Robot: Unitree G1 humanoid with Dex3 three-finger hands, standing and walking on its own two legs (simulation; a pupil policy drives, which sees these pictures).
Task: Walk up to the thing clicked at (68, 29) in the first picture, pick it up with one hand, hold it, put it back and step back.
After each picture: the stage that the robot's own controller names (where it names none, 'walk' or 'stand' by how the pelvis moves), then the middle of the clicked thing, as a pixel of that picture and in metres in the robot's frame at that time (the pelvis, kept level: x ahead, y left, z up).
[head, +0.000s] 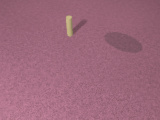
stand; (69, 26) +1.53 +0.18 -0.66
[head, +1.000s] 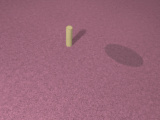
walk; (69, 36) +1.41 +0.13 -0.65
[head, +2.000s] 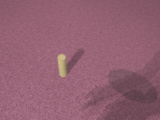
walk; (62, 66) +0.87 +0.16 -0.65
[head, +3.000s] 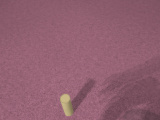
walk; (67, 105) +0.52 +0.18 -0.63
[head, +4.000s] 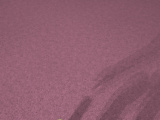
stand; out of the picture +0.35 +0.16 -0.64
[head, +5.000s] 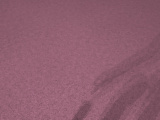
stand; out of the picture +0.33 +0.16 -0.64
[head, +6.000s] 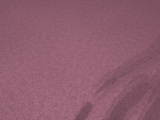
stand; out of the picture +0.34 +0.17 -0.65
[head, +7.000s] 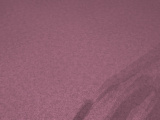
stand; out of the picture +0.37 +0.17 -0.66
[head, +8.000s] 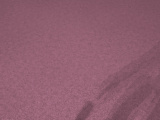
stand; out of the picture +0.35 +0.16 -0.66
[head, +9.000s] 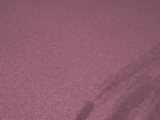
stand; out of the picture +0.35 +0.16 -0.66
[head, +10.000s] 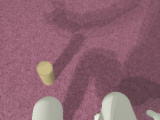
go down; (46, 74) +0.42 +0.15 -0.39
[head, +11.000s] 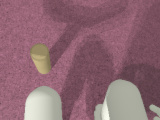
go down; (42, 61) +0.45 +0.15 -0.29
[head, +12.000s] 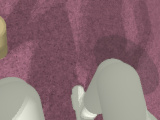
close in; out of the picture +0.45 +0.19 -0.18
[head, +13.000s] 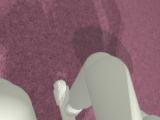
close; out of the picture +0.45 +0.21 -0.17
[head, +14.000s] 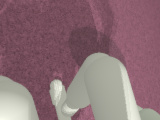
lift; out of the picture +0.43 +0.21 -0.18
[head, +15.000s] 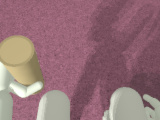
lift; (27, 71) +0.34 +0.18 +0.00
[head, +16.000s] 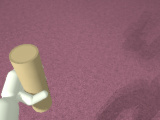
hold; (34, 83) +0.32 +0.17 +0.06
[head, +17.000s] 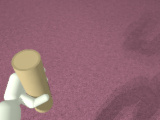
hold; (36, 85) +0.31 +0.17 +0.05
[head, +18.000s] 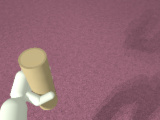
crouch; (42, 83) +0.32 +0.15 +0.04
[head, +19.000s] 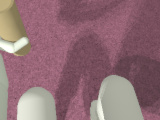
crouch; (11, 29) +0.49 +0.17 -0.04
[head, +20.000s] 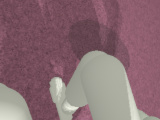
lower; out of the picture +0.47 +0.24 -0.18
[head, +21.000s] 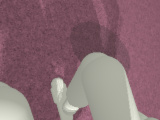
lower; out of the picture +0.48 +0.24 -0.17
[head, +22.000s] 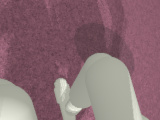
lower; out of the picture +0.46 +0.23 -0.17
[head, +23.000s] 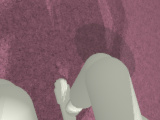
lower; out of the picture +0.46 +0.22 -0.18
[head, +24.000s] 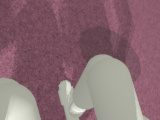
loosen; out of the picture +0.45 +0.20 -0.16
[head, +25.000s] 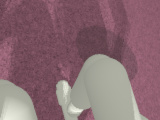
withdraw; out of the picture +0.46 +0.21 -0.19
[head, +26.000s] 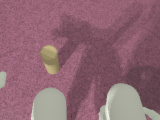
walk; (51, 61) +0.46 +0.14 -0.32
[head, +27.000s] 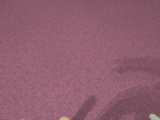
stand; out of the picture +0.37 +0.13 -0.59
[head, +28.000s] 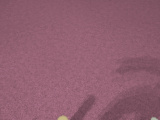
stand; out of the picture +0.38 +0.14 -0.60
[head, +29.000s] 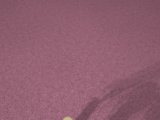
stand; out of the picture +0.39 +0.13 -0.64
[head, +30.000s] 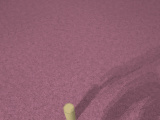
walk; (70, 114) +0.42 +0.12 -0.64
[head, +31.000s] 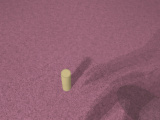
walk; (66, 80) +0.62 +0.12 -0.64
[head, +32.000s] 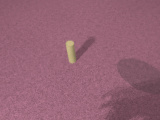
walk; (71, 52) +0.94 +0.18 -0.63
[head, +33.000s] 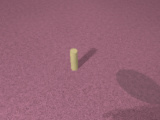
stand; (74, 60) +1.03 +0.13 -0.65
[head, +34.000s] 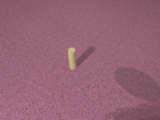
stand; (72, 59) +1.03 +0.14 -0.66
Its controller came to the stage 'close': yes
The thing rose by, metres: 0.70
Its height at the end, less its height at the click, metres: +0.00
